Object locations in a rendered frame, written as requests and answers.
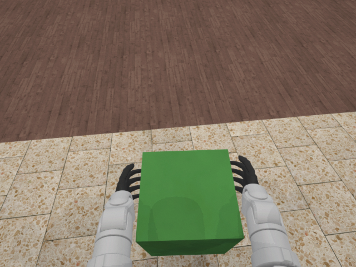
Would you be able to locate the right robot hand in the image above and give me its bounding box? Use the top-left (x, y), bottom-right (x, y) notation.
top-left (230, 155), bottom-right (259, 194)

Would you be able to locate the left robot hand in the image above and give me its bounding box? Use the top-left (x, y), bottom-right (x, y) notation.
top-left (115, 163), bottom-right (141, 200)

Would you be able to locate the robot left forearm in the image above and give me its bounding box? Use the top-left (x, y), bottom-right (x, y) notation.
top-left (86, 190), bottom-right (135, 267)

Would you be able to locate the robot right forearm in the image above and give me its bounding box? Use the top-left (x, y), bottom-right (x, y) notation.
top-left (241, 184), bottom-right (301, 267)

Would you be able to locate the carton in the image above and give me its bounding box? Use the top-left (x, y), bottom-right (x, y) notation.
top-left (136, 149), bottom-right (244, 256)

